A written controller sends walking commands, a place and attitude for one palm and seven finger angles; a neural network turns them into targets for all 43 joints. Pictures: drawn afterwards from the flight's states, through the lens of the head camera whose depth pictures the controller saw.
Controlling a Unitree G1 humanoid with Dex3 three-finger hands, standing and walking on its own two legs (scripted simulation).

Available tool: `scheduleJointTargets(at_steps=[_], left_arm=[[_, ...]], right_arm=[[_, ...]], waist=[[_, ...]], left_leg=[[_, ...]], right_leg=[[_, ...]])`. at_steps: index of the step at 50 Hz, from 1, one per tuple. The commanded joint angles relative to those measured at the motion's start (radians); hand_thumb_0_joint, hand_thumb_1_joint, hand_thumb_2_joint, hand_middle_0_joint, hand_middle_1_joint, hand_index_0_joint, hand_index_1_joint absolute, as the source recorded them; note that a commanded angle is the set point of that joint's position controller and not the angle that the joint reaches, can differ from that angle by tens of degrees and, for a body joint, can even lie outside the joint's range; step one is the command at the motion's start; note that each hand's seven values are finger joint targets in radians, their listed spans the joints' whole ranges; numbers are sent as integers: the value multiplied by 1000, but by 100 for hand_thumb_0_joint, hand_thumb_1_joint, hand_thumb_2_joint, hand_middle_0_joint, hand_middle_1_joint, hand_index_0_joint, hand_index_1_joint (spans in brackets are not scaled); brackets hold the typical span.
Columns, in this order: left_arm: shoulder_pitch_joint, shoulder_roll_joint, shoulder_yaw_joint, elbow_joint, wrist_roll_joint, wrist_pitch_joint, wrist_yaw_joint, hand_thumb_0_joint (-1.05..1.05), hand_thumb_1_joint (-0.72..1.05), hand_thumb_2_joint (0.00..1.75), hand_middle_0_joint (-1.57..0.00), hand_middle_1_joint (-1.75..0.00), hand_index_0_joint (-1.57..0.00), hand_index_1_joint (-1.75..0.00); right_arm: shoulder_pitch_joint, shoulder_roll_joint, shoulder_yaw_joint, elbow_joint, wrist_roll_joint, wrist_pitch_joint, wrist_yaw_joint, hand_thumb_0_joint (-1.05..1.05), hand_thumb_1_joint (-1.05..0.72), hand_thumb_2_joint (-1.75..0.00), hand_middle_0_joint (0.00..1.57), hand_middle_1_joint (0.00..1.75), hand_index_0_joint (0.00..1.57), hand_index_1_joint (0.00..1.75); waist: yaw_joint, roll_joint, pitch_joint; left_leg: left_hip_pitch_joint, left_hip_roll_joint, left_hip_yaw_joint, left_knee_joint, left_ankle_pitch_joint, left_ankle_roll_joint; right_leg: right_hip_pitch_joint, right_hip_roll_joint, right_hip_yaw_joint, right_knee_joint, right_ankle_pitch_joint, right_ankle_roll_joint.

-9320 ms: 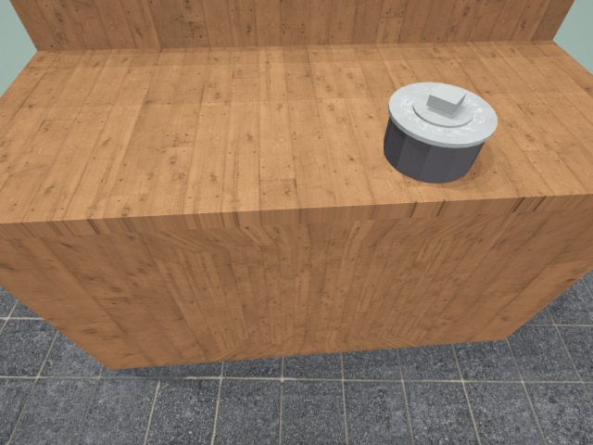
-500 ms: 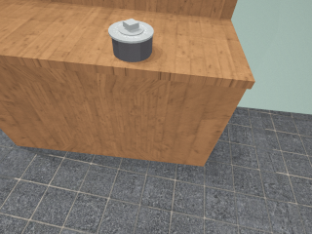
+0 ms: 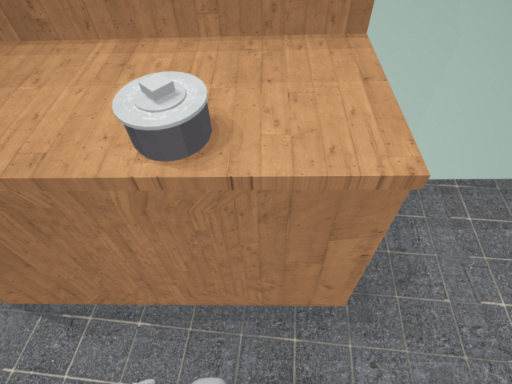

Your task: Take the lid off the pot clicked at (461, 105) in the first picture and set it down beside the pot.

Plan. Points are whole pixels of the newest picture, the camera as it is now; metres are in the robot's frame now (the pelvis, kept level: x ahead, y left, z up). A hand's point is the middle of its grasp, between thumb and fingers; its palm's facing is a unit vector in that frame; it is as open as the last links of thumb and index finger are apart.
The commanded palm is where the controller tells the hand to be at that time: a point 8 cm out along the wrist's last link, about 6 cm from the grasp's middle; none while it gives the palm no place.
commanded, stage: come to a stop and stand still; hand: left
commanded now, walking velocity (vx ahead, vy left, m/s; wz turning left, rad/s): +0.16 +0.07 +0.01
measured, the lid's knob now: (157, 86) +0.58 +0.20 +0.16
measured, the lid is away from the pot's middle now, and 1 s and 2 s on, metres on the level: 0.00 0.00 0.00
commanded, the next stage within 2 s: look again from close up in 1.60 s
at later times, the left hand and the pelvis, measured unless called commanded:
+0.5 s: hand out of the picture +0.12 +0.24 -0.17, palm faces +0.02 -0.97 -0.24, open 7.4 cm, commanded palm none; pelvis +0.07 +0.04 +0.00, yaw -4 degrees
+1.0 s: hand out of the picture +0.03 +0.17 -0.14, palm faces +0.03 -0.97 -0.24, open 7.4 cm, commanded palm none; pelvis +0.04 +0.00 +0.02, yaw -4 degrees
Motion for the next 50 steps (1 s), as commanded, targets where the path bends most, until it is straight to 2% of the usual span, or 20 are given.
scheduleJointTargets(at_steps=[1, 8, 12, 13, 14, 15, 16, 19, 21, 23, 29, 32, 33, 34, 35, 36, 38, 40, 44, 50], left_arm=[[101, 116, 29, 7, 6, -15, 9, 0, 90, 90, -20, -30, -20, -30], [144, 140, 21, 35, 10, 13, 21, 0, 90, 90, -20, -30, -20, -30], [161, 173, 36, 18, 11, 53, 37, 0, 90, 90, -20, -30, -20, -30], [158, 166, 35, 10, 6, 61, 38, 0, 90, 90, -20, -30, -20, -30], [179, 144, 29, -4, 0, 67, 39, 0, 90, 90, -20, -30, -20, -30], [237, 106, 21, -8, -9, 70, 49, 0, 90, 90, -20, -30, -20, -30], [260, 122, 24, -10, -4, 80, 54, 0, 90, 90, -20, -30, -20, -30], [183, 145, 45, -30, -1, 97, 51, 0, 90, 90, -20, -30, -20, -30], [175, 141, 50, -41, 0, 109, 35, 0, 90, 90, -20, -30, -20, -30], [174, 142, 54, -51, 0, 121, 25, 0, 90, 90, -20, -30, -20, -30], [136, 107, 34, -83, 8, 113, 4, 0, 90, 90, -20, -30, -20, -30], [326, 111, 35, 4, 5, 98, 3, 0, 90, 90, -20, -30, -20, -30], [356, 158, 39, 17, 20, 89, 10, 0, 90, 90, -20, -30, -20, -30], [253, 239, 38, -22, 24, 78, 14, 0, 90, 90, -20, -30, -20, -30], [137, 270, 38, -65, 22, 88, 17, 0, 90, 90, -20, -30, -20, -30], [76, 276, 54, -76, 16, 64, 25, 0, 90, 90, -20, -30, -20, -30], [-1, 214, 42, -71, 16, 45, 23, 0, 90, 90, -20, -30, -20, -30], [52, 205, 45, -49, 14, 34, 17, 0, 90, 90, -20, -30, -20, -30], [236, 196, 48, 20, 15, 26, 23, 0, 90, 90, -20, -30, -20, -30], [197, 189, 41, 51, 17, 43, 34, 0, 90, 90, -20, -30, -20, -30]], right_arm=[[75, -6, -11, -54, -8, 1, 5, 0, -90, -90, 20, 30, 20, 30], [-84, -9, -5, -94, 9, 3, 2, 0, -90, -90, 20, 30, 20, 30], [-131, -51, -26, -123, 7, 14, -9, 0, -90, -90, 20, 30, 20, 30], [-103, -72, -33, -118, 5, 15, -11, 0, -90, -90, 20, 30, 20, 30], [-67, -127, -44, -118, 4, 10, -11, 0, -90, -90, 20, 30, 20, 30], [-25, -182, -53, -122, 5, 13, -13, 0, -90, -90, 20, 30, 20, 30], [-31, -211, -50, -128, 8, 21, -27, 0, -90, -90, 20, 30, 20, 30], [-155, -190, -49, -181, -2, 30, -42, 0, -90, -90, 20, 30, 20, 30], [-203, -177, -51, -200, -4, 30, -42, 0, -90, -90, 20, 30, 20, 30], [-222, -167, -51, -209, -3, 28, -37, 0, -90, -90, 20, 30, 20, 30], [-212, -195, -72, -212, -14, 37, -14, 0, -90, -90, 20, 30, 20, 30], [-255, -176, -75, -208, -10, 54, -4, 0, -90, -90, 20, 30, 20, 30], [-253, -103, -63, -208, 4, 61, -1, 0, -90, -90, 20, 30, 20, 30], [-250, -18, -44, -229, 11, 64, 7, 0, -90, -90, 20, 30, 20, 30], [-284, -60, -49, -245, -1, 68, 11, 0, -90, -90, 20, 30, 20, 30], [-272, -69, -53, -233, -8, 77, 14, 0, -90, -90, 20, 30, 20, 30], [-181, -113, -59, -184, -11, 59, 26, 0, -90, -90, 20, 30, 20, 30], [-136, -108, -54, -161, -8, 41, 32, 0, -90, -90, 20, 30, 20, 30], [-209, -105, -45, -187, -1, 25, 25, 0, -90, -90, 20, 30, 20, 30], [-170, -69, -26, -152, 15, 19, 5, 0, -90, -90, 20, 30, 20, 30]], waist=[[-8, -126, -54], [35, -200, -83], [32, -207, -58], [17, -157, -75], [12, -15, -125], [10, 164, -172], [10, 211, -205], [20, 128, -150], [36, 64, -168], [39, 111, -187], [10, 180, -142], [90, 124, -157], [98, -77, -98], [69, -295, 12], [58, -194, 45], [47, -292, 60], [-6, -226, 102], [15, -198, 48], [99, -184, -32], [72, -265, -80]], left_leg=[[-64, 72, 2, -115, 74, -48], [-19, 16, 64, -467, 132, -89], [85, -12, 69, -679, 248, -77], [184, 24, 52, -770, 463, -62], [342, 167, -59, -768, 900, -11], [428, 351, -194, -779, 1341, 90], [368, 425, -233, -792, 1459, 168], [246, 388, -227, -796, 1135, 205], [241, 328, -145, -817, 946, 171], [207, 296, -111, -852, 751, 147], [121, 259, -157, -962, 112, 116], [-36, 141, -69, -933, -205, 9], [-134, 51, -2, -740, -212, -46], [-213, -14, 32, -537, -159, -92], [-101, -8, -27, -366, -124, -74], [-140, 8, -81, -298, -54, -63], [-149, 20, -55, -258, 48, -61], [-157, 8, -6, -286, 73, -76], [-209, 4, 17, -371, 7, -91], [44, -35, 47, -657, 26, -82]], right_leg=[[-16, -272, 196, -321, 343, -75], [134, -224, 142, -179, 767, -42], [154, -219, 160, -40, 727, -23], [116, -194, 151, 27, 634, 7], [13, -125, 99, 124, 344, 62], [-56, -34, 71, 293, -225, 101], [-43, 1, 151, 508, -471, 111], [-166, 0, 227, 749, -396, 121], [-190, -8, 224, 787, -280, 139], [-170, -16, 214, 766, -230, 147], [-22, -39, 88, 312, -299, 118], [263, -5, 11, -82, -136, 93], [257, -119, 178, -280, -240, 59], [84, -355, 520, -463, -551, -35], [-152, -421, 568, -515, -547, -84], [-172, -404, 645, -549, -592, -79], [-103, -310, 452, -461, -376, -28], [62, -277, 346, -380, -135, -20], [323, -334, 341, -273, 260, -64], [256, -292, 286, -167, 533, -46]])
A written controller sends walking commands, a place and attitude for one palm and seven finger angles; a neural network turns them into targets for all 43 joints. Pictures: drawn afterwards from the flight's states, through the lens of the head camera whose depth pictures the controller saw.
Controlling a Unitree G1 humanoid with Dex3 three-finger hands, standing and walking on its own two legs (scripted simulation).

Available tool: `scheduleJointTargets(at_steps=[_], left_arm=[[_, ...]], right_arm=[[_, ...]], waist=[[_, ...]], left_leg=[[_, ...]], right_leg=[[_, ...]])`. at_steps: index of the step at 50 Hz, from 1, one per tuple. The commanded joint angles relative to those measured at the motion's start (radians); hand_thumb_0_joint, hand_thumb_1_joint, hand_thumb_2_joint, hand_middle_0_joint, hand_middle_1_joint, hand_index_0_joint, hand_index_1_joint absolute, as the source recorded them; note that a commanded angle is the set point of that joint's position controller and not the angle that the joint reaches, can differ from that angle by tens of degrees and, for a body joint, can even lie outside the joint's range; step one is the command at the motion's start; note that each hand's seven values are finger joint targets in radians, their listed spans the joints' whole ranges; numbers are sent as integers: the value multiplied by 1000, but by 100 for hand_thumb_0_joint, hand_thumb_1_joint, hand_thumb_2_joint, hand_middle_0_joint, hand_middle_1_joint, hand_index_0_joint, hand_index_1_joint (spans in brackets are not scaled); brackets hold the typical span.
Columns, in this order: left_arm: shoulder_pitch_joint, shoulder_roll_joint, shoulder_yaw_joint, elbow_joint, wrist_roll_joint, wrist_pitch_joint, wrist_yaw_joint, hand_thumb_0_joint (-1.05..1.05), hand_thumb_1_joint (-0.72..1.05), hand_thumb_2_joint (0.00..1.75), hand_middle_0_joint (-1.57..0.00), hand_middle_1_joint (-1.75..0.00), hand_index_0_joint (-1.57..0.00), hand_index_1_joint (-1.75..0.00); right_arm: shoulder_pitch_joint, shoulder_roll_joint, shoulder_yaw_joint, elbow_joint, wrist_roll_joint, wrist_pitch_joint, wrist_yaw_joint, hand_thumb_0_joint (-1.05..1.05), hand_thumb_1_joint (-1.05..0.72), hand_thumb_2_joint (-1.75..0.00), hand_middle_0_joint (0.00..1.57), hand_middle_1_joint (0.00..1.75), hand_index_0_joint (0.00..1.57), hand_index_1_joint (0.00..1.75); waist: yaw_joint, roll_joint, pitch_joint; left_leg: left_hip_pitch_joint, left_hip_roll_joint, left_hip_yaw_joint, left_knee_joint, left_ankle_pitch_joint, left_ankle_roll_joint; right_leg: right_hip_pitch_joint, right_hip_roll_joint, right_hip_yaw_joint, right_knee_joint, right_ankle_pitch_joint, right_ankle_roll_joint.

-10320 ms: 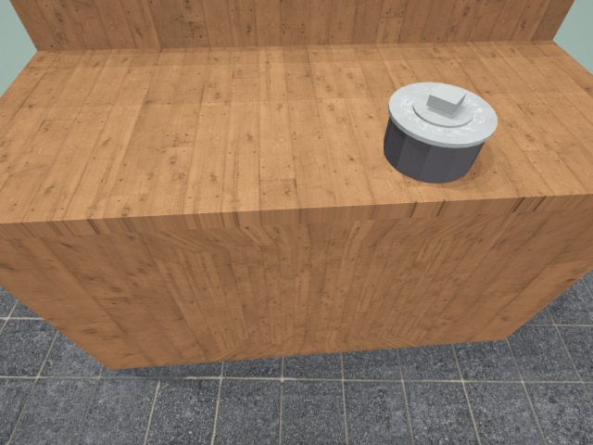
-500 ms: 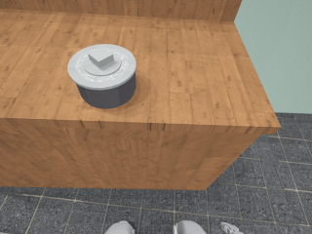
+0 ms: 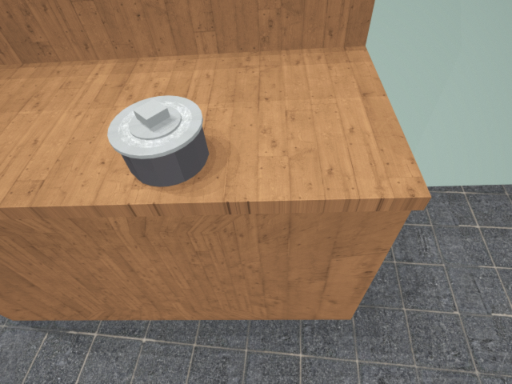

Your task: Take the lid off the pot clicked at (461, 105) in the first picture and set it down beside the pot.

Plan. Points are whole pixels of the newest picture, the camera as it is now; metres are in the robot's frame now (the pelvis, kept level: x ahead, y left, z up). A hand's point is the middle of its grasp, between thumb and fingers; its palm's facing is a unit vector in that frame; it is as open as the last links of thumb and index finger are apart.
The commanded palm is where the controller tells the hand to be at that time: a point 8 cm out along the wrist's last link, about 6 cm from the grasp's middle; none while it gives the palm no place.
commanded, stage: come to a stop and stand still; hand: left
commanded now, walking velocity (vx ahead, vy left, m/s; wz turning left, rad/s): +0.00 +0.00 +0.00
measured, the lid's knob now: (151, 113) +0.53 +0.24 +0.14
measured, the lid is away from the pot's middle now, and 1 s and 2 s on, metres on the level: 0.00 0.00 0.00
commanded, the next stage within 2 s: look again from close up in 0.60 s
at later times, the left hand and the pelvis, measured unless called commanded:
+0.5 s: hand out of the picture +0.05 +0.27 -0.18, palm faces +0.00 -0.97 -0.26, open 7.4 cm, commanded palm none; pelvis +0.00 +0.07 -0.02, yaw -2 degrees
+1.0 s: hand out of the picture +0.03 +0.23 -0.19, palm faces -0.03 -0.98 -0.21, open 7.4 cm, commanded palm none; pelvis -0.01 +0.05 -0.01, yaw -2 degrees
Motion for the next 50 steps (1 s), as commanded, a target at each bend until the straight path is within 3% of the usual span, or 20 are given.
scheduleJointTargets(at_steps=[1, 2, 3, 4, 5, 6, 7, 8, 9, 10, 11, 13, 16, 18, 19, 24, 31, 34, 50], left_arm=[[100, 212, 19, -2, 9, -32, 55, 0, 90, 90, -20, -30, -20, -30], [46, 238, 16, -46, 5, -41, 47, 0, 90, 90, -20, -30, -20, -30], [14, 227, 15, -57, -1, -39, 43, 0, 90, 90, -20, -30, -20, -30], [-5, 228, 18, -68, -4, -28, 38, 0, 90, 90, -20, -30, -20, -30], [10, 199, 11, -69, -11, -23, 36, 0, 90, 90, -20, -30, -20, -30], [32, 170, 5, -69, -9, -19, 36, 0, 90, 90, -20, -30, -20, -30], [46, 155, 1, -61, -7, -19, 38, 0, 90, 90, -20, -30, -20, -30], [19, 162, -5, -57, -4, -9, 38, 0, 90, 90, -20, -30, -20, -30], [6, 171, -2, -61, -6, 2, 36, 0, 90, 90, -20, -30, -20, -30], [7, 162, -7, -61, -6, 8, 36, 0, 90, 90, -20, -30, -20, -30], [11, 161, -11, -60, -6, 11, 36, 0, 90, 90, -20, -30, -20, -30], [-4, 171, -13, -68, -6, 15, 32, 0, 90, 90, -20, -30, -20, -30], [-30, 189, -11, -91, -5, 22, 24, 0, 90, 90, -20, -30, -20, -30], [-32, 194, -11, -98, -5, 20, 23, 0, 90, 90, -20, -30, -20, -30], [-37, 198, -8, -101, -7, 21, 21, 0, 90, 90, -20, -30, -20, -30], [-49, 205, -6, -111, -9, 20, 24, 0, 90, 90, -20, -30, -20, -30], [-63, 213, -8, -105, -10, 25, 22, 0, 90, 90, -20, -30, -20, -30], [-64, 217, -8, -95, -12, 23, 21, 0, 90, 90, -20, -30, -20, -30], [-49, 203, -10, -60, -12, 14, 18, 0, 90, 90, -20, -30, -20, -30]], right_arm=[[-94, -34, 22, -138, 2, -65, 5, 0, -90, -90, 20, 30, 20, 30], [-25, -3, 25, -140, 4, -63, 10, 0, -90, -90, 20, 30, 20, 30], [9, -20, 33, -132, 10, -61, 9, 0, -90, -90, 20, 30, 20, 30], [25, -30, 27, -132, 2, -67, 8, 0, -90, -90, 20, 30, 20, 30], [7, -63, 23, -128, -2, -73, 1, 0, -90, -90, 20, 30, 20, 30], [5, -84, 23, -131, -5, -70, -6, 0, -90, -90, 20, 30, 20, 30], [8, -88, 23, -125, -6, -68, -11, 0, -90, -90, 20, 30, 20, 30], [4, -78, 28, -121, -1, -73, -11, 0, -90, -90, 20, 30, 20, 30], [-4, -87, 29, -121, -1, -70, -12, 0, -90, -90, 20, 30, 20, 30], [-21, -93, 28, -124, 0, -69, -15, 0, -90, -90, 20, 30, 20, 30], [-35, -93, 28, -127, 0, -68, -17, 0, -90, -90, 20, 30, 20, 30], [-55, -86, 29, -136, 2, -66, -14, 0, -90, -90, 20, 30, 20, 30], [-74, -91, 29, -139, 1, -69, -13, 0, -90, -90, 20, 30, 20, 30], [-77, -92, 29, -134, 1, -73, -13, 0, -90, -90, 20, 30, 20, 30], [-75, -92, 27, -134, 0, -75, -14, 0, -90, -90, 20, 30, 20, 30], [-57, -86, 26, -117, 1, -84, -21, 0, -90, -90, 20, 30, 20, 30], [-57, -91, 28, -88, 2, -82, -22, 0, -90, -90, 20, 30, 20, 30], [-46, -88, 28, -75, 3, -82, -22, 0, -90, -90, 20, 30, 20, 30], [-36, -64, 26, -25, 10, -81, -22, 0, -90, -90, 20, 30, 20, 30]], waist=[[-6, -216, -34], [-38, -219, -105], [-57, -204, -142], [-53, -38, -157], [-43, 46, -133], [-29, 46, -110], [-29, 21, -98], [-39, 117, -70], [-34, 156, -40], [-27, 137, -10], [-21, 72, 6], [-23, 1, 34], [-21, 38, 42], [-19, 7, 12], [-18, 35, -14], [-21, 9, -66], [-22, 21, -33], [-23, -7, -54], [-29, -29, -26]], left_leg=[[56, -20, 22, -105, 34, 22], [71, -12, 13, -139, 38, 60], [115, -7, 10, -200, 80, 62], [164, 5, 11, -258, 131, 57], [187, 74, -44, -255, 319, 77], [186, 121, -67, -206, 467, 95], [185, 132, -67, -176, 539, 97], [166, 121, -92, -202, 573, 100], [152, 137, -117, -237, 604, 112], [130, 142, -127, -250, 585, 120], [115, 134, -121, -251, 526, 119], [84, 104, -104, -277, 341, 107], [66, 99, -119, -333, 235, 109], [91, 97, -114, -332, 271, 109], [120, 101, -119, -338, 303, 111], [184, 105, -104, -312, 482, 108], [169, 99, -94, -323, 437, 103], [184, 98, -85, -319, 423, 101], [173, 87, -55, -306, 307, 88]], right_leg=[[61, -170, 210, 20, 861, -80], [83, -149, 130, 41, 734, -67], [75, -131, 109, 58, 575, -65], [37, -110, 93, 113, 409, -67], [-21, -66, 65, 149, 341, -51], [-60, -39, 37, 136, 257, -45], [-74, -26, 37, 129, 245, -48], [-67, -19, 15, 138, 180, -38], [-75, 7, -12, 155, 94, -27], [-77, 22, -20, 146, 32, -19], [-75, 23, -11, 127, 29, -18], [-81, 10, 17, 92, 43, -19], [-87, 13, 13, 100, 25, -11], [-73, 8, 16, 99, 63, -7], [-71, 9, 11, 107, 68, -7], [-48, -6, 11, 109, 149, -1], [-48, -15, 19, 91, 146, 3], [-35, -22, 23, 84, 171, 0], [-63, -34, 65, 38, 194, -7]])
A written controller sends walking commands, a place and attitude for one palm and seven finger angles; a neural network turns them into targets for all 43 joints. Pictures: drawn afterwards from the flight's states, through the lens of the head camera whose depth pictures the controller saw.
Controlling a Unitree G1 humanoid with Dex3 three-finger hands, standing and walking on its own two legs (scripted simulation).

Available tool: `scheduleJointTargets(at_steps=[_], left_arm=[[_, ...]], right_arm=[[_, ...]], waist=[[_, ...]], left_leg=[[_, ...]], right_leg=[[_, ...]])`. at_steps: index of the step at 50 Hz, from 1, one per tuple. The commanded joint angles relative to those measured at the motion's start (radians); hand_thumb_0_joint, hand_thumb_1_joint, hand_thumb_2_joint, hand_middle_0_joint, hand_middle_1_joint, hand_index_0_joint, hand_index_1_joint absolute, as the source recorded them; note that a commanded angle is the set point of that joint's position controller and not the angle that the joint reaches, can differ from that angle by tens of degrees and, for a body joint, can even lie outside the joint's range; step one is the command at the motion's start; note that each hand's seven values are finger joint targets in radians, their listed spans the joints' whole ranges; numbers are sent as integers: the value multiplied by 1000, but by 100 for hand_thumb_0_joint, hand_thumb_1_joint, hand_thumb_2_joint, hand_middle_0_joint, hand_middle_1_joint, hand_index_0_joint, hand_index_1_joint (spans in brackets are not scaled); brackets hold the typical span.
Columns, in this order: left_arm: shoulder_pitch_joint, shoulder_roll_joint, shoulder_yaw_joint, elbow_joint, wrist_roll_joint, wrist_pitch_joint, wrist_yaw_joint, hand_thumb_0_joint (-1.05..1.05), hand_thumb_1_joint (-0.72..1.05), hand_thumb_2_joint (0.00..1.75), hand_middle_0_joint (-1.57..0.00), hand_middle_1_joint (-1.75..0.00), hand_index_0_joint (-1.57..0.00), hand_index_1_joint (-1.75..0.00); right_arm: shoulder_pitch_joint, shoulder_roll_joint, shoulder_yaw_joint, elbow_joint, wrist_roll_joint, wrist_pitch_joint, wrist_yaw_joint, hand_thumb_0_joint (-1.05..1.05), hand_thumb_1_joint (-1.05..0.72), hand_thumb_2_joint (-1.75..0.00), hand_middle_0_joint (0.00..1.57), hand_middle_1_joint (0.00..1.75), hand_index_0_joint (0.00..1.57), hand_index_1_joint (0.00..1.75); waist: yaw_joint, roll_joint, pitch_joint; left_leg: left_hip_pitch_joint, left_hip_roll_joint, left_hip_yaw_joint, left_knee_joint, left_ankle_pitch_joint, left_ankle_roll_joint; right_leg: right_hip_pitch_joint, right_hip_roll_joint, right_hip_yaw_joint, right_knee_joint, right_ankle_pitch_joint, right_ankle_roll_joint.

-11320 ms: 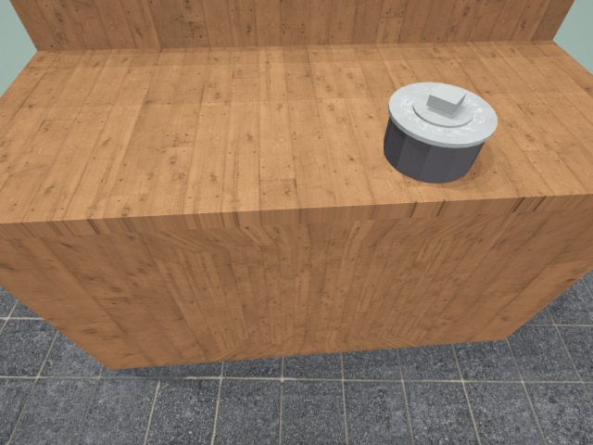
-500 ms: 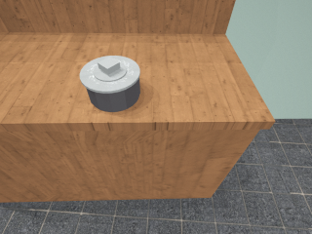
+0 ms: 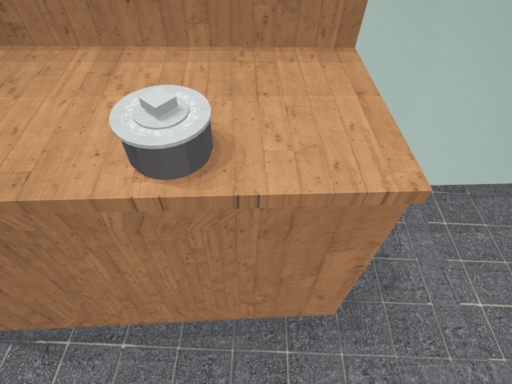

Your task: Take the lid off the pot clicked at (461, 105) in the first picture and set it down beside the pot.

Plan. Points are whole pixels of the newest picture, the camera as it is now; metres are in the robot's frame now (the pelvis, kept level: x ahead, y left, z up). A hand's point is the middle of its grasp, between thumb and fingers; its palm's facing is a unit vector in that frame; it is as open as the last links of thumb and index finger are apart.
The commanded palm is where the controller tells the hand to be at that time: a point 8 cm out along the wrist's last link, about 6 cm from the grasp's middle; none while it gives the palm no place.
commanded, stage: look again from close up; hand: left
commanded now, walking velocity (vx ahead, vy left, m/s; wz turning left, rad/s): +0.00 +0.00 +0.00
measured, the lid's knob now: (158, 101) +0.53 +0.21 +0.15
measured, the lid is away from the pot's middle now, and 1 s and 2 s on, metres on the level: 0.00 0.00 0.00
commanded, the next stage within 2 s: shuffle to correct the standing spot in 0.66 s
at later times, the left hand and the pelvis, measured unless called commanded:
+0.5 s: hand out of the picture +0.01 +0.16 -0.17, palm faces +0.04 -0.98 -0.20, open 7.4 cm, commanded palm none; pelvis -0.01 -0.02 +0.00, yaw +1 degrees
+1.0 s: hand out of the picture +0.00 +0.17 -0.18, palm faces +0.12 -0.98 -0.18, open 7.4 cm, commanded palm none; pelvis +0.00 -0.01 -0.01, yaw +4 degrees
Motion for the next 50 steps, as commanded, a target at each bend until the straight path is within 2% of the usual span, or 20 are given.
scheduleJointTargets(at_steps=[1, 8, 21, 33, 34, 38, 40, 42, 44, 46, 47, 48, 49, 50], left_arm=[[41, 123, 31, -41, 4, -20, 7, 0, 90, 90, -20, -30, -20, -30], [49, 117, 31, -35, 4, -25, 7, 0, 90, 90, -20, -30, -20, -30], [52, 114, 32, -35, 5, -25, 3, 0, 90, 90, -20, -30, -20, -30], [62, 104, 33, -25, 3, -28, 1, 0, 90, 90, -20, -30, -20, -30], [60, 101, 33, -26, 4, -26, 1, 0, 90, 90, -20, -30, -20, -30], [66, 96, 33, -23, 3, -26, 1, 0, 90, 90, -20, -30, -20, -30], [71, 108, 41, -27, 8, -22, -3, 0, 90, 90, -20, -30, -20, -30], [75, 129, 52, -39, 10, -16, -9, 0, 90, 90, -20, -30, -20, -30], [89, 157, 68, -52, 13, -11, -11, 0, 90, 90, -20, -30, -20, -30], [120, 178, 85, -60, 12, -15, -8, 0, 90, 90, -20, -30, -20, -30], [116, 179, 90, -68, 13, -21, -6, 0, 90, 90, -20, -30, -20, -30], [108, 173, 91, -70, 14, -28, -6, 0, 90, 90, -20, -30, -20, -30], [89, 160, 90, -79, 15, -27, -7, 0, 90, 90, -20, -30, -20, -30], [53, 142, 87, -91, 14, -24, -12, 0, 90, 90, -20, -30, -20, -30]], right_arm=[[21, -117, -29, -45, 4, -23, -8, 0, -90, -90, 20, 30, 20, 30], [16, -109, -30, -38, 5, -22, -8, 0, -90, -90, 20, 30, 20, 30], [6, -103, -27, -35, 4, -19, -6, 0, -90, -90, 20, 30, 20, 30], [32, -98, -25, -23, 5, -23, -8, 0, -90, -90, 20, 30, 20, 30], [32, -95, -25, -22, 6, -22, -9, 0, -90, -90, 20, 30, 20, 30], [42, -93, -24, -18, 4, -22, -8, 0, -90, -90, 20, 30, 20, 30], [56, -105, -27, -19, 1, -15, -4, 0, -90, -90, 20, 30, 20, 30], [58, -105, -32, -33, -5, -4, 4, 0, -90, -90, 20, 30, 20, 30], [61, -95, -34, -56, -8, 4, 9, 0, -90, -90, 20, 30, 20, 30], [51, -84, -40, -80, -9, 2, 13, 0, -90, -90, 20, 30, 20, 30], [51, -79, -39, -90, -9, -3, 15, 0, -90, -90, 20, 30, 20, 30], [66, -67, -38, -90, -8, -11, 17, 0, -90, -90, 20, 30, 20, 30], [102, -63, -39, -79, -6, -14, 16, 0, -90, -90, 20, 30, 20, 30], [162, -70, -38, -65, -7, -21, 16, 0, -90, -90, 20, 30, 20, 30]], waist=[[4, 1, -43], [3, -4, -49], [7, 16, -14], [8, 10, -35], [9, 9, -12], [8, 13, -15], [10, 17, -3], [14, -12, 42], [23, -95, 76], [33, -187, 57], [26, -191, 61], [14, -173, 48], [-8, -118, 49], [-36, -47, 43]], left_leg=[[28, 98, -104, -96, 257, -1], [36, 98, -101, -97, 264, -7], [12, 98, -108, -127, 192, -14], [24, 104, -112, -134, 232, -16], [8, 104, -112, -145, 205, -16], [10, 103, -115, -148, 196, -17], [-25, 89, -111, -140, 44, -11], [-105, 57, -101, -107, -121, -11], [-198, 14, -59, -11, -167, -17], [-225, 6, -15, 140, -110, -26], [-218, 17, -23, 149, -90, -27], [-165, 23, -25, 93, -70, -26], [-79, 18, -17, 36, -59, -20], [2, 24, -53, -47, -29, -7]], right_leg=[[-16, -39, 25, -64, 249, -76], [-15, -41, 35, -76, 273, -78], [-32, -35, 33, -115, 187, -76], [-15, -34, 25, -116, 214, -78], [-20, -30, 25, -123, 185, -77], [-26, -31, 24, -125, 171, -78], [-27, -30, 15, -129, -7, -85], [-51, -51, 46, -163, -200, -105], [-38, -103, 106, -214, -333, -141], [-25, -207, 208, -277, -359, -189], [-33, -240, 222, -271, -298, -207], [-46, -231, 185, -224, -195, -204], [-104, -191, 116, -167, -170, -186], [-160, -124, 31, -67, -138, -155]])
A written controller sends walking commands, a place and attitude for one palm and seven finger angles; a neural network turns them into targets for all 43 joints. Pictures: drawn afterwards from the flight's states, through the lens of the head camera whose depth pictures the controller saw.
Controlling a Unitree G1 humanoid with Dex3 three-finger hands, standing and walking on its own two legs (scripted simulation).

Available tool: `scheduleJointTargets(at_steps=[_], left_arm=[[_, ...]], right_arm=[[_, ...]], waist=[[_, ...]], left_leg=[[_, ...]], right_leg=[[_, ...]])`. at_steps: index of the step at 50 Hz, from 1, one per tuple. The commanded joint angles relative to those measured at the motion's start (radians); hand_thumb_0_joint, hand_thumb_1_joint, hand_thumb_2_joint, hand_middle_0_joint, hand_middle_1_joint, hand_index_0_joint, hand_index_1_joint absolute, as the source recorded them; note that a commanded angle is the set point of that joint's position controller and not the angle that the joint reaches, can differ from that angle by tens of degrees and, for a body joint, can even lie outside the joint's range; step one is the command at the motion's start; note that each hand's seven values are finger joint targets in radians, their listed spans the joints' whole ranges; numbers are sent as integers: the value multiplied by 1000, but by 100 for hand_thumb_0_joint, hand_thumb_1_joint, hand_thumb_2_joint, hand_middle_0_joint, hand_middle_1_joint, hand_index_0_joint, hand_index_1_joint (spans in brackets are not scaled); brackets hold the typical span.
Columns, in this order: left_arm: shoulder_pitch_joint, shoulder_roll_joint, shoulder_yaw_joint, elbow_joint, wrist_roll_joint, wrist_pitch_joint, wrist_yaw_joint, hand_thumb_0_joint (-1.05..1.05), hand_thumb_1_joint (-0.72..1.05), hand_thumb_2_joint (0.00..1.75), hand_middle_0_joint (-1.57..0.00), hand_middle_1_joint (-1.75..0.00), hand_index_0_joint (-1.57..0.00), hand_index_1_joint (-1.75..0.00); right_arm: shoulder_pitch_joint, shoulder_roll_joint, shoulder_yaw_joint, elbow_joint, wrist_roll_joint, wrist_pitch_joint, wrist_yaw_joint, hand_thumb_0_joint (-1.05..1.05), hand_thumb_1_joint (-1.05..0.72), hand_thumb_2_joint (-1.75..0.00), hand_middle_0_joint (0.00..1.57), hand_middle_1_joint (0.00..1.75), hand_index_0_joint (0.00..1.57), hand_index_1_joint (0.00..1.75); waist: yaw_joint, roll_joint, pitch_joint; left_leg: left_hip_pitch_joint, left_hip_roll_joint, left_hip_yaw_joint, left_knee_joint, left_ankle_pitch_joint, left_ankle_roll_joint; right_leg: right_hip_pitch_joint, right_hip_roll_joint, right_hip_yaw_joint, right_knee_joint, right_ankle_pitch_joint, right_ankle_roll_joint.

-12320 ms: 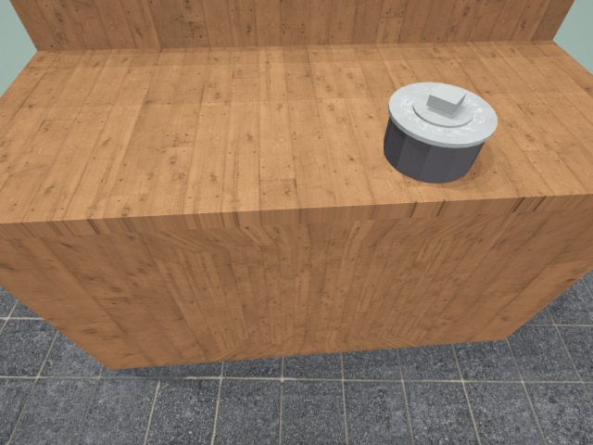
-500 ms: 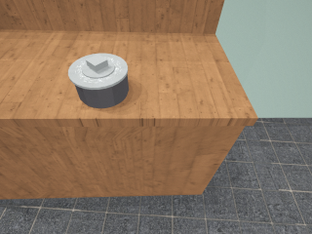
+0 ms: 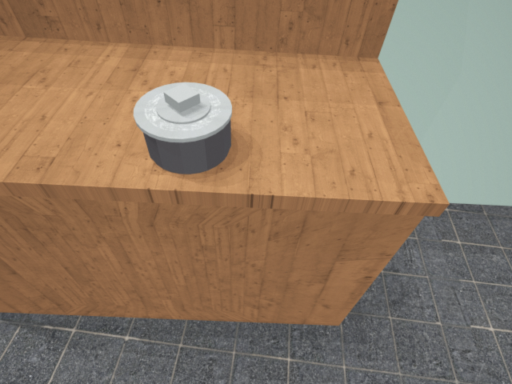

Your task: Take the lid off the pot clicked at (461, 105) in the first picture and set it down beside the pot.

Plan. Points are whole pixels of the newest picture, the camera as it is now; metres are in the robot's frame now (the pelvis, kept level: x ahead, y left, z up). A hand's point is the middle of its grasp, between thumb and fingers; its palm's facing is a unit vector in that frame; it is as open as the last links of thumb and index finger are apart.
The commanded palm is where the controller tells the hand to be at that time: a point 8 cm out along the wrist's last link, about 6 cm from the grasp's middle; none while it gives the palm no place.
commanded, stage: shuffle to correct the standing spot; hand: left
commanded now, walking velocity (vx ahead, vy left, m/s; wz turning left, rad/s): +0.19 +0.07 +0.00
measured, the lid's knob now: (182, 97) +0.54 +0.18 +0.16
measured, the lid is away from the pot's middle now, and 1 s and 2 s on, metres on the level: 0.00 0.00 0.00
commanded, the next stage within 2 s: come to a stop and stand still in 0.26 s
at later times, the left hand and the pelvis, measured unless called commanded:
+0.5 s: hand (162, 359) +0.19 +0.18 -0.15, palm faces +0.08 -0.98 -0.21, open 7.4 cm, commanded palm none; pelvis +0.09 +0.00 +0.01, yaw +3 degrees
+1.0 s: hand out of the picture +0.12 +0.24 -0.16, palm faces +0.08 -0.97 -0.23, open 7.4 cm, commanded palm none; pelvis +0.08 +0.04 +0.01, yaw +2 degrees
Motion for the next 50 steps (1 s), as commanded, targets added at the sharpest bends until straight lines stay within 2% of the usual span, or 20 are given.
scheduleJointTargets(at_steps=[1, 2, 4, 8, 13, 16, 17, 19, 20, 22, 24, 27, 29, 33, 34, 36, 38, 43, 48, 50], left_arm=[[-37, 115, 38, -84, 3, -8, 0, 0, 90, 90, -20, -30, -20, -30], [-71, 72, 26, -105, 2, -11, -2, 0, 90, 90, -20, -30, -20, -30], [-140, 65, 19, -129, 4, -31, 2, 0, 90, 90, -20, -30, -20, -30], [-115, 47, 18, -111, -3, -30, -17, 0, 90, 90, -20, -30, -20, -30], [-171, 25, 14, -145, -4, -25, -25, 0, 90, 90, -20, -30, -20, -30], [-81, 34, 27, -120, 0, -38, -22, 0, 90, 90, -20, -30, -20, -30], [-2, 76, 39, -95, 1, -48, -16, 0, 90, 90, -20, -30, -20, -30], [175, 255, 79, -68, -1, -53, 1, 0, 90, 90, -20, -30, -20, -30], [158, 242, 76, -73, -7, -44, 8, 0, 90, 90, -20, -30, -20, -30], [12, 150, 57, -96, -7, -43, 18, 0, 90, 90, -20, -30, -20, -30], [-56, 132, 50, -122, -1, -35, 26, 0, 90, 90, -20, -30, -20, -30], [-68, 162, 55, -133, 5, -32, 26, 0, 90, 90, -20, -30, -20, -30], [-55, 181, 59, -137, 9, -23, 24, 0, 90, 90, -20, -30, -20, -30], [-64, 190, 56, -145, 4, -3, 19, 0, 90, 90, -20, -30, -20, -30], [-61, 162, 48, -150, 2, 2, 15, 0, 90, 90, -20, -30, -20, -30], [-14, 92, 30, -159, -12, 17, 23, 0, 90, 90, -20, -30, -20, -30], [-9, 104, 36, -128, -9, 28, 26, 0, 90, 90, -20, -30, -20, -30], [-21, 115, 38, -117, -8, 25, 4, 0, 90, 90, -20, -30, -20, -30], [-40, 90, 31, -126, -10, 25, -7, 0, 90, 90, -20, -30, -20, -30], [2, 81, 32, -107, -15, 20, -6, 0, 90, 90, -20, -30, -20, -30]], right_arm=[[143, -115, -29, -42, -4, -47, -5, 0, -90, -90, 20, 30, 20, 30], [224, -168, -39, -21, -11, -53, -14, 0, -90, -90, 20, 30, 20, 30], [261, -145, -30, -16, -10, -58, -31, 0, -90, -90, 20, 30, 20, 30], [164, -116, -12, -37, -6, -87, -35, 0, -90, -90, 20, 30, 20, 30], [157, -120, -15, -27, -8, -84, -33, 0, -90, -90, 20, 30, 20, 30], [140, -115, -18, -24, -1, -74, -32, 0, -90, -90, 20, 30, 20, 30], [140, -102, -19, -23, 9, -76, -28, 0, -90, -90, 20, 30, 20, 30], [126, -65, -27, -88, 14, -73, -22, 0, -90, -90, 20, 30, 20, 30], [79, -85, -35, -103, 6, -62, -24, 0, -90, -90, 20, 30, 20, 30], [44, -71, -34, -96, 4, -30, -21, 0, -90, -90, 20, 30, 20, 30], [40, -41, -33, -86, 12, -10, -17, 0, -90, -90, 20, 30, 20, 30], [37, -25, -38, -94, 19, 5, -12, 0, -90, -90, 20, 30, 20, 30], [-8, -23, -43, -112, 20, 1, -11, 0, -90, -90, 20, 30, 20, 30], [3, -49, -46, -130, 17, -15, -14, 0, -90, -90, 20, 30, 20, 30], [-6, -78, -52, -135, 16, -23, -16, 0, -90, -90, 20, 30, 20, 30], [-19, -186, -58, -177, -1, -23, -18, 0, -90, -90, 20, 30, 20, 30], [-89, -171, -47, -182, -7, -27, -34, 0, -90, -90, 20, 30, 20, 30], [-105, -173, -49, -179, -7, -20, -40, 0, -90, -90, 20, 30, 20, 30], [-69, -191, -66, -151, -9, -11, -37, 0, -90, -90, 20, 30, 20, 30], [-85, -180, -66, -145, -6, -8, -33, 0, -90, -90, 20, 30, 20, 30]], waist=[[-65, 151, 72], [-90, 363, 75], [-90, 195, 113], [-32, 118, 7], [-38, 131, 1], [12, 67, -26], [50, 2, -58], [104, -268, -128], [93, -124, -38], [32, -220, 33], [-3, -132, 7], [-21, -140, -38], [3, -169, -43], [-26, -150, -66], [-24, -81, -72], [-26, 219, -53], [-10, 285, -67], [-26, 162, -118], [-50, 180, -120], [-24, 145, -104]], left_leg=[[138, 107, -177, -234, 31, 57], [224, 247, -416, -370, 88, 141], [267, 325, -522, -363, 383, 266], [249, 228, -263, -343, 608, 212], [217, 193, -170, -345, 565, 184], [133, 149, -125, -220, 486, 128], [45, 107, -94, -111, 402, 92], [-333, -67, 21, 353, -289, 0], [-347, -22, -52, 459, -304, -8], [-310, 34, -91, 507, -203, -25], [-203, 24, -60, 424, -145, -46], [-119, -3, -14, 295, -39, -68], [-97, -20, 12, 198, -15, -72], [96, -31, 23, -126, 199, -61], [173, 28, -22, -162, 349, -36], [56, 324, -320, -290, 685, 146], [-18, 311, -351, -329, 556, 180], [159, 260, -258, -284, 577, 156], [190, 262, -278, -301, 484, 148], [109, 233, -270, -296, 369, 121]], right_leg=[[-238, -25, -10, 69, -135, -82], [-382, 61, -96, 300, -222, -47], [-531, 20, 19, 568, -246, -76], [-408, -12, 17, 525, -91, -55], [-254, 18, -34, 213, -42, -54], [4, 52, -54, -44, 133, -56], [182, 16, -4, -109, 200, -66], [452, -435, 565, -263, 388, -298], [289, -444, 562, -278, 352, -352], [82, -358, 448, -292, 358, -315], [-7, -274, 258, -240, 581, -285], [-61, -216, 146, -180, 692, -238], [-44, -201, 150, -149, 699, -227], [-86, -144, 132, -43, 547, -143], [-134, -88, 95, 10, 421, -98], [-136, 62, 15, 259, -239, -27], [-129, 62, 109, 455, -235, -36], [-218, 68, 87, 446, -171, -17], [-163, 59, 52, 243, -192, -26], [-47, 64, 44, 65, -108, -40]])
